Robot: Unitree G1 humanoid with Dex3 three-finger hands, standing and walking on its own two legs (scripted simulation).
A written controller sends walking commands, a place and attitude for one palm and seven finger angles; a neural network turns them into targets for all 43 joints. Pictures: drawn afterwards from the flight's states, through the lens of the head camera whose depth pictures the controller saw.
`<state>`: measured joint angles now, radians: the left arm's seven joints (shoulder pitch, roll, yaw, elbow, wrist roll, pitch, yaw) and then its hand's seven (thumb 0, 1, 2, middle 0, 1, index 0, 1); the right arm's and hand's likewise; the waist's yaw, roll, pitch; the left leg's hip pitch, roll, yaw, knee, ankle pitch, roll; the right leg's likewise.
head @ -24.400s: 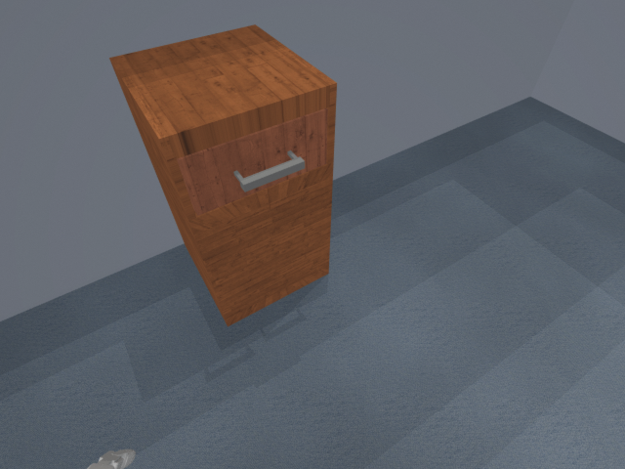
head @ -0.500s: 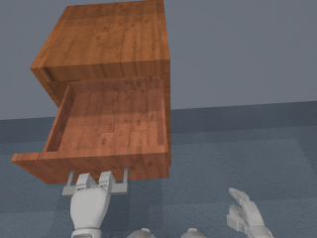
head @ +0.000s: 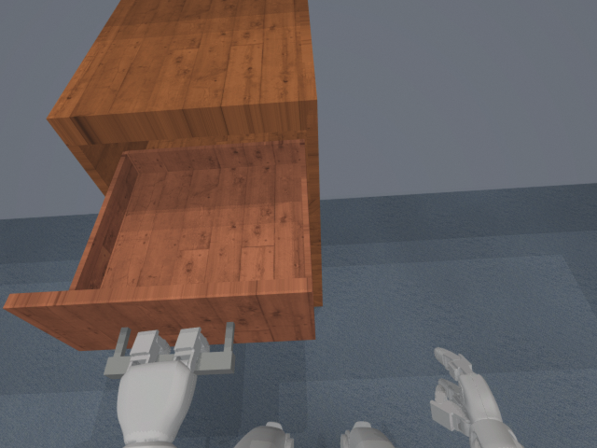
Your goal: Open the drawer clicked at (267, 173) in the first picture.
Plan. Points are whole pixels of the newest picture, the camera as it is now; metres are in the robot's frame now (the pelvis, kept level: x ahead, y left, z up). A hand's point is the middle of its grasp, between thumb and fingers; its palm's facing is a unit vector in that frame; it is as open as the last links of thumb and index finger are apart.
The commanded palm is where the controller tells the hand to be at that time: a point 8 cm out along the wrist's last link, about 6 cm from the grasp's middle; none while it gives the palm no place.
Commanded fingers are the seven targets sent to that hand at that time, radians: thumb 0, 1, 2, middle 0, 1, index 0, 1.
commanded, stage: open the thumb to release the handle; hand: left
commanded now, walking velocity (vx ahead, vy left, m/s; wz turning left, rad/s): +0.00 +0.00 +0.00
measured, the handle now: (174, 348) +0.25 +0.20 -0.02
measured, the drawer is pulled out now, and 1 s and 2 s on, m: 0.30 0.30 0.30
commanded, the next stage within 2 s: lift the hand off the handle in 0.42 s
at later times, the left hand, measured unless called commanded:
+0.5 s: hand (176, 396) +0.19 +0.19 -0.04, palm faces -0.01 -0.09 -1.00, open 13.1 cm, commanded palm +0.16 +0.19 +0.00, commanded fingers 0.00 -0.50 0.30 -0.30 -1.20 -0.30 -1.20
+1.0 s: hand (173, 386) +0.21 +0.19 -0.04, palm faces +0.00 -0.09 -1.00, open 13.8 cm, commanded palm +0.18 +0.19 +0.02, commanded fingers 0.00 -0.50 0.30 -0.30 -1.20 -0.30 -1.20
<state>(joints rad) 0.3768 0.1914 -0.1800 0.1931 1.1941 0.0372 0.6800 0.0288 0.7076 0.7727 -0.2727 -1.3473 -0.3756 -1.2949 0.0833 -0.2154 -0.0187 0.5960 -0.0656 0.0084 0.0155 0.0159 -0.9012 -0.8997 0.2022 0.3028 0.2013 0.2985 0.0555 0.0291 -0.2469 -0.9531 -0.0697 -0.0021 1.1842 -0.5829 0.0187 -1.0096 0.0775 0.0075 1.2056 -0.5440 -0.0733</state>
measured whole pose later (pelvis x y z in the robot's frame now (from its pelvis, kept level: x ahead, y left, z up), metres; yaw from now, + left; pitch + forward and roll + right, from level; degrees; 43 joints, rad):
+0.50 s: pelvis -0.01 +0.00 +0.01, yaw +0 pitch +19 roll +2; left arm 0.32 0.18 -0.20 0.24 1.15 0.09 0.66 0.01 -0.37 0.35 -0.27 -1.21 -0.33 -1.21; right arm 0.09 -0.22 -0.03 0.61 -0.05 0.02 0.00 0.02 -0.90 -0.90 0.20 0.30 0.20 0.30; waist 0.05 0.03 -0.24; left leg -0.93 -0.07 -0.01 1.16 -0.55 0.02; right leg -0.98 0.08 0.00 1.17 -0.51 -0.07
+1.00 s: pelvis -0.01 +0.01 +0.01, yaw +0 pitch +18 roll +1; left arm 0.27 0.19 -0.22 0.26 1.12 0.13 0.65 0.00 -0.49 0.30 -0.31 -1.20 -0.33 -1.21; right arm 0.09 -0.21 -0.02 0.63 -0.04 0.03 -0.02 0.02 -0.90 -0.90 0.20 0.30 0.20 0.30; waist 0.04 0.04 -0.22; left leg -0.90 -0.07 -0.01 1.13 -0.54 0.03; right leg -0.94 0.07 0.00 1.13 -0.50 -0.06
